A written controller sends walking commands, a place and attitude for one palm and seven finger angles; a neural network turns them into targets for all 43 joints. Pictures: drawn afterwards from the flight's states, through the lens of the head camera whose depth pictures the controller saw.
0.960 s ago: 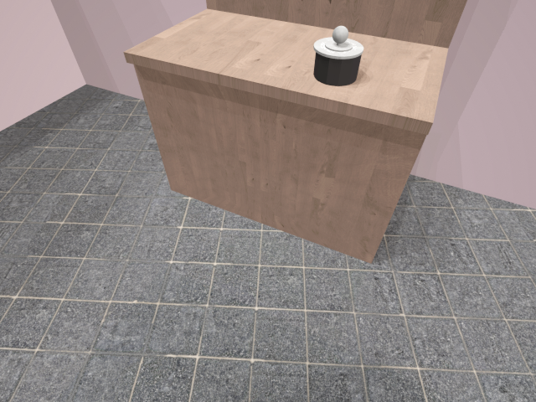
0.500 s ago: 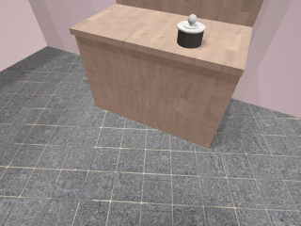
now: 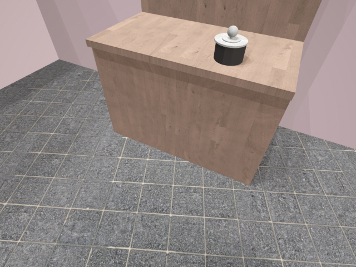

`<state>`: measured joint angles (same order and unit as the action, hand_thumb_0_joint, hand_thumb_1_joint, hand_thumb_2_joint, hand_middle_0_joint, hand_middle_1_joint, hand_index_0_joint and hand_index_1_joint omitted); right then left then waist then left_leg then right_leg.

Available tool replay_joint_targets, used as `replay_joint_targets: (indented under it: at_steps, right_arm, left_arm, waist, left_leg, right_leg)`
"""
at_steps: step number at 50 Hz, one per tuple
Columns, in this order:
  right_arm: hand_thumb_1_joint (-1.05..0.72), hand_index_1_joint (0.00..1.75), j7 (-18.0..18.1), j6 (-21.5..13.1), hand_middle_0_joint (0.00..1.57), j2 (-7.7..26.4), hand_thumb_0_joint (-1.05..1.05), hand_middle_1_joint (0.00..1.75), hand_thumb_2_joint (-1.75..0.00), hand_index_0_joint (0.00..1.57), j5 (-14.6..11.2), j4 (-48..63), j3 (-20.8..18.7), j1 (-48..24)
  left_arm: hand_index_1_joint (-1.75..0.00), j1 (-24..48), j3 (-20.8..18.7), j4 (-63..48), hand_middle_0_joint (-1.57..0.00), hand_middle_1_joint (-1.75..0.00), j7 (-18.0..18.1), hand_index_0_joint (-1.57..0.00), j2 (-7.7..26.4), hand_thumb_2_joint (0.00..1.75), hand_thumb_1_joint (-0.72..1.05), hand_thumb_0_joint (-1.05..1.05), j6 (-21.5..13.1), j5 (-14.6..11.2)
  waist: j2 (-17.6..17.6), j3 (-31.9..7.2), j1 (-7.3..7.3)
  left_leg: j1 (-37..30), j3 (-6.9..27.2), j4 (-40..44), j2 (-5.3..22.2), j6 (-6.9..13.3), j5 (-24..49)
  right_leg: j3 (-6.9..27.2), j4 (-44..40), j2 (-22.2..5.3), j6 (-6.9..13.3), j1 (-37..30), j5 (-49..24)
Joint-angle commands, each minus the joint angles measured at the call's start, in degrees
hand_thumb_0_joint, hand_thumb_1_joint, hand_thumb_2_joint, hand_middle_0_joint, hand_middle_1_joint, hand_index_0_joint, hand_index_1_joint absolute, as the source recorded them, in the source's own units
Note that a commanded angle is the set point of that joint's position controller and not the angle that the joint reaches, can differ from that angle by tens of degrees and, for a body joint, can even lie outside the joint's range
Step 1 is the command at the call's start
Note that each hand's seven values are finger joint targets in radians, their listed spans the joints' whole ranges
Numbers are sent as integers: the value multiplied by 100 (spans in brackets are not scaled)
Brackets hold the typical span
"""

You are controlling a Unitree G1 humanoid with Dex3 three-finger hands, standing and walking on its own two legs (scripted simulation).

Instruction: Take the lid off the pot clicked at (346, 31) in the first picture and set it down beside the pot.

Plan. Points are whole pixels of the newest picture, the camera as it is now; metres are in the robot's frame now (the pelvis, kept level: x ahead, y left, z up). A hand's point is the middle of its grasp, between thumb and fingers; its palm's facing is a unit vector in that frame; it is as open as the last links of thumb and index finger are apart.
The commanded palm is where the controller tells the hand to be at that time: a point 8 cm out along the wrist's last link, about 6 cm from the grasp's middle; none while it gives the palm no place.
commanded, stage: walk to a spot facing it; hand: left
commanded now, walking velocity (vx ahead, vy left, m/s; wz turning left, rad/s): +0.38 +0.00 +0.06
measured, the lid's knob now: (232, 31) +1.06 -0.19 +0.12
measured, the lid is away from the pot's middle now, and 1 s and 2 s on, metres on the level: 0.00 0.00 0.00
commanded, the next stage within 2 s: turn to face it in 0.44 s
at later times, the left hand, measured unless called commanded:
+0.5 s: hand (130, 222) +0.29 +0.16 -0.17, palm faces +0.01 -0.97 -0.23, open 7.3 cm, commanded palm none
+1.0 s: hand (133, 209) +0.33 +0.16 -0.17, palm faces -0.04 -0.98 -0.18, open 7.4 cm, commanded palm none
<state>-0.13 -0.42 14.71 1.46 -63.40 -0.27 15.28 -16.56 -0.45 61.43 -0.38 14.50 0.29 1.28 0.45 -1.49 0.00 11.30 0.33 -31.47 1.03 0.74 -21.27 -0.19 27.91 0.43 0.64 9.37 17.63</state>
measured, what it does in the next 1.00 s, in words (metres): walks ahead: right foot, then left foot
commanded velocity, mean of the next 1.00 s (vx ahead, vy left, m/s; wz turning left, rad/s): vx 0.15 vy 0.00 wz -0.19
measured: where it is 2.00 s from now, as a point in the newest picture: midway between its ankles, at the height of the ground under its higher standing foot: (191, 250)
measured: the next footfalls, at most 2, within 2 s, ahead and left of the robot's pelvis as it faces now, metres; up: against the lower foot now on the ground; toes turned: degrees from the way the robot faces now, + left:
right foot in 0.44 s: +0.31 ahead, -0.14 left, +0.00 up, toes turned -8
left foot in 0.76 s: +0.36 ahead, +0.10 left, +0.00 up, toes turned +6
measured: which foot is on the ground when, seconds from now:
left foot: down 0.00-0.44, up 0.46-0.74, down 0.76-1.00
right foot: down 0.00-0.08, up 0.10-0.42, down 0.44-0.78, up 0.80-1.00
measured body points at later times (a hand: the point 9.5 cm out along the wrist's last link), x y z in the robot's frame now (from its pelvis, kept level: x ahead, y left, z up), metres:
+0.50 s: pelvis +0.17 -0.03 -0.02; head +0.20 -0.04 +0.42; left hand +0.29 +0.21 -0.15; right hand +0.03 -0.23 -0.17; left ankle +0.02 +0.11 -0.67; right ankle +0.28 -0.13 -0.74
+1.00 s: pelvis +0.30 -0.02 +0.00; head +0.31 -0.02 +0.45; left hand +0.33 +0.21 -0.15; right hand +0.36 -0.26 -0.14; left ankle +0.32 +0.10 -0.74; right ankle +0.30 -0.13 -0.70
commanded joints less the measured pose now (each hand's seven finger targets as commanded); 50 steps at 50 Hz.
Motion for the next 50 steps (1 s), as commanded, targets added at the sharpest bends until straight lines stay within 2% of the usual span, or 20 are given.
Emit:
replay_joint_targets:
  at_steps: [1, 3, 4, 5, 7, 10, 16, 18, 20, 21, 22, 23, 25, 29, 36, 37, 38, 39, 44, 50]
  right_arm:
    - [-90, 30, 36, -236, 20, 337, 0, 30, -90, 20, -58, 388, -148, 267]
    - [-90, 30, 54, -310, 20, 467, 0, 30, -90, 20, -43, 119, -220, 1113]
    - [-90, 30, 103, -364, 20, 881, 0, 30, -90, 20, 20, -138, -353, 1957]
    - [-90, 30, 186, -373, 20, 766, 0, 30, -90, 20, 16, -248, -309, 2357]
    - [-90, 30, 221, -455, 20, 355, 0, 30, -90, 20, -48, -140, -229, 2056]
    - [-90, 30, 265, -575, 20, 164, 0, 30, -90, 20, -66, -88, -197, 1677]
    - [-90, 30, 257, -548, 20, 142, 0, 30, -90, 20, -54, -264, -240, 1632]
    - [-90, 30, 256, -512, 20, 239, 0, 30, -90, 20, -57, -287, -286, 1493]
    - [-90, 30, 217, -461, 20, 221, 0, 30, -90, 20, -89, -273, -318, 1427]
    - [-90, 30, 142, -444, 20, -126, 0, 30, -90, 20, -148, -194, -269, 1738]
    - [-90, 30, 137, -406, 20, -369, 0, 30, -90, 20, -179, 42, -248, 1927]
    - [-90, 30, 120, -360, 20, -294, 0, 30, -90, 20, -163, 106, -336, 1347]
    - [-90, 30, 63, -264, 20, -382, 0, 30, -90, 20, -47, 208, -341, 921]
    - [-90, 30, 60, -37, 20, -681, 0, 30, -90, 20, -10, 176, -292, 1262]
    - [-90, 30, 113, -206, 20, -372, 0, 30, -90, 20, -38, 390, -225, 1085]
    - [-90, 30, 151, -228, 20, -33, 0, 30, -90, 20, -32, 450, -288, 1155]
    - [-90, 30, 195, -229, 20, 442, 0, 30, -90, 20, 22, 562, -362, 1211]
    - [-90, 30, 225, -206, 20, 656, 0, 30, -90, 20, 49, 673, -398, 1045]
    - [-90, 30, 262, -221, 20, 293, 0, 30, -90, 20, 2, 1011, -311, -134]
    - [-90, 30, 207, -36, 20, 506, 0, 30, -90, 20, 1, 1009, -512, -186]
  left_arm:
    - [-30, -356, -353, -253, -20, -30, 59, -20, 939, 90, 90, 0, -188, -19]
    - [-30, -91, -317, -367, -20, -30, 25, -20, 582, 90, 90, 0, -180, -22]
    - [-30, 218, -253, -550, -20, -30, 4, -20, 238, 90, 90, 0, -205, -22]
    - [-30, 757, -233, -831, -20, -30, 41, -20, 275, 90, 90, 0, -288, 18]
    - [-30, 817, -283, -798, -20, -30, -27, -20, 252, 90, 90, 0, -357, 2]
    - [-30, 577, -281, -762, -20, -30, -120, -20, -61, 90, 90, 0, -263, -7]
    - [-30, 936, -289, -921, -20, -30, -182, -20, -308, 90, 90, 0, -261, -52]
    - [-30, 452, -359, -815, -20, -30, -151, -20, -170, 90, 90, 0, -281, -39]
    - [-30, -1000, -490, -348, -20, -30, -81, -20, 184, 90, 90, 0, -363, 21]
    - [-30, -1682, -641, -167, -20, -30, 18, -20, 778, 90, 90, 0, -451, 74]
    - [-30, -1860, -729, -181, -20, -30, 93, -20, 1260, 90, 90, 0, -437, -15]
    - [-30, -1277, -693, -279, -20, -30, 110, -20, 1028, 90, 90, 0, -365, -77]
    - [-30, -252, -481, -508, -20, -30, 156, -20, 384, 90, 90, 0, -365, -19]
    - [-30, 151, -330, -568, -20, -30, 206, -20, 35, 90, 90, 0, -383, 47]
    - [-30, 65, -369, -623, -20, -30, 103, -20, 157, 90, 90, 0, -149, -30]
    - [-30, -6, -351, -684, -20, -30, 63, -20, 7, 90, 90, 0, -91, -22]
    - [-30, -35, -340, -807, -20, -30, 38, -20, -234, 90, 90, 0, -70, -60]
    - [-30, 94, -386, -932, -20, -30, 14, -20, -154, 90, 90, 0, -76, -49]
    - [-30, -261, -468, -708, -20, -30, -47, -20, -186, 90, 90, 0, 47, -35]
    - [-30, -308, -458, -861, -20, -30, -61, -20, -255, 90, 90, 0, 37, 7]
  waist:
    - [-787, 863, -60]
    - [455, 1016, -421]
    - [1807, 997, -708]
    - [1389, 1369, -770]
    - [37, 1322, -503]
    - [590, 1064, -190]
    - [781, 1088, -140]
    - [686, 826, 125]
    - [203, 79, 730]
    - [-1013, -565, 905]
    - [-1719, -1113, 690]
    - [-809, -493, 658]
    - [-804, 422, 234]
    - [-616, 506, -310]
    - [-394, 480, -343]
    - [419, 544, -385]
    - [1459, 673, -416]
    - [1563, 692, -428]
    - [835, 180, 53]
    - [834, 7, 8]
  left_leg:
    - [643, -326, 19, 108, 73, -195]
    - [-692, 541, 1053, 522, 345, -165]
    - [-1467, 2276, 1834, 1657, 860, 80]
    - [-1749, 2891, 2060, 2098, 1224, 1213]
    - [-1724, 2211, 1861, 2103, 1399, 2374]
    - [-1453, 1114, 2073, 1584, 1165, 2444]
    - [-589, 77, 2150, 1190, 869, 2748]
    - [-583, -14, 1468, 1233, 802, 3624]
    - [12, -289, -444, 811, 495, 3430]
    - [1256, -468, -2415, 275, 278, 1387]
    - [2046, -207, -4435, -196, 228, -1036]
    - [2283, 58, -4897, 194, 319, -825]
    - [2249, 87, -4745, 634, 286, -52]
    - [1228, -190, -3065, 706, -1, 38]
    - [-656, -799, 119, 292, -331, 915]
    - [-767, -163, 614, 747, -176, 873]
    - [-509, 1145, 1451, 1843, 344, 677]
    - [-239, 1853, 1938, 2462, 845, 691]
    - [-294, -250, 1397, 1870, 730, 3085]
    - [-237, -795, 644, 1809, 532, 2386]
  right_leg:
    - [1509, -1126, -1401, 873, 386, 1378]
    - [410, 461, -534, 487, 1578, 794]
    - [-522, 2395, 93, 156, 2737, 908]
    - [-94, 3310, -65, 171, 3690, 1308]
    - [155, 3778, -573, 165, 3907, 738]
    - [-49, 3443, -717, 42, 3559, 149]
    - [-729, 1236, -393, 148, 1826, -788]
    - [-766, 987, -243, 280, 1050, -722]
    - [-743, 491, -120, 344, -942, -939]
    - [905, -117, -1513, 732, -2210, -117]
    - [3351, -1226, -3052, 1278, -2312, 236]
    - [2909, -1565, -2892, 1319, -1394, 1377]
    - [1712, -1628, -2477, 998, 368, 1382]
    - [135, -1658, -1905, 836, 1639, -220]
    - [212, -705, -960, 632, 1994, 208]
    - [95, -37, -581, 419, 2226, 521]
    - [-408, 941, -44, 100, 2443, 1056]
    - [-426, 2112, 14, 11, 2513, 1568]
    - [-202, 3079, -427, -195, 2093, 706]
    - [-672, 822, -194, -155, 911, 45]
